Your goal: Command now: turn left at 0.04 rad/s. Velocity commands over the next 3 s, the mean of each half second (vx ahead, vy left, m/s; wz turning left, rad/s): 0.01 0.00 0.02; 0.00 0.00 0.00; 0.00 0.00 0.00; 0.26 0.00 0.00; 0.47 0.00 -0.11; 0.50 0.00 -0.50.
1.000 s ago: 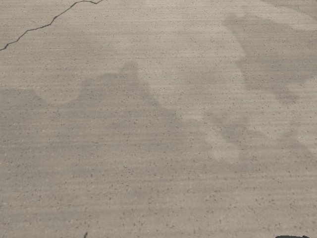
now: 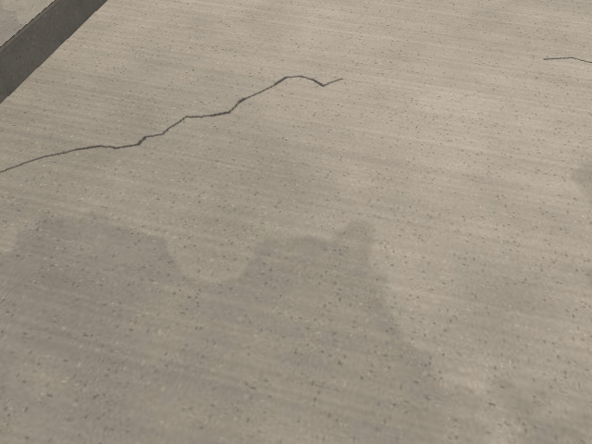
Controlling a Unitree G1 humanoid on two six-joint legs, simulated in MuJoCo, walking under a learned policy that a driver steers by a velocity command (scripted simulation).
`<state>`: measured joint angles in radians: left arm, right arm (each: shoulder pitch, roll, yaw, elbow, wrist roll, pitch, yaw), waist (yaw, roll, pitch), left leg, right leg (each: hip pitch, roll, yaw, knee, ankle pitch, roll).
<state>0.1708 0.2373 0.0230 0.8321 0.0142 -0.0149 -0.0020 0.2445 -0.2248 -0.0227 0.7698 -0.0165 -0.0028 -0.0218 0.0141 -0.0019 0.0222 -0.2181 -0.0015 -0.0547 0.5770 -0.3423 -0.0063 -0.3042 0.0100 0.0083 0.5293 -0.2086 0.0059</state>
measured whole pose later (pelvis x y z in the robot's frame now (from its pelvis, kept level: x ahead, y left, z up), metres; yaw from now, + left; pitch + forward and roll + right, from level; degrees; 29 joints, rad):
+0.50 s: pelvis +0.02 +0.01 +0.00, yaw -1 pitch -2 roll +0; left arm 0.14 0.24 0.04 1.02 0.00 0.02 0.03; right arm 0.26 -0.22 -0.02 0.91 -0.01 -0.02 -0.03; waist 0.01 0.00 0.04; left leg -0.14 -0.02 -0.03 0.51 -0.34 0.02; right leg -0.25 -0.01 0.03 0.51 -0.23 0.03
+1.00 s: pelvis +0.02 +0.02 +0.01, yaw -1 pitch -1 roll +0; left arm 0.18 0.21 0.03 1.12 0.00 0.02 0.05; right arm 0.30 -0.20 -0.01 1.04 0.00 -0.02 -0.03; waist 0.01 -0.01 0.04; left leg -0.13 -0.03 -0.02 0.47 -0.31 0.02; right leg -0.25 -0.02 0.05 0.47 -0.20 0.03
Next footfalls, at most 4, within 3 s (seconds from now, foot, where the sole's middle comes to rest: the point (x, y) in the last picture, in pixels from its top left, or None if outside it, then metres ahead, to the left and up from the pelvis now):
2.28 left None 0.49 0.10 -0.77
2.84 right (378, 349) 0.76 -0.17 -0.77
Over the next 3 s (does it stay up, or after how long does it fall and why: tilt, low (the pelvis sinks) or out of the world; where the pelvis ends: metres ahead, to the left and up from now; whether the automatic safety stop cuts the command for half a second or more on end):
stays up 0.70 -0.09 0.00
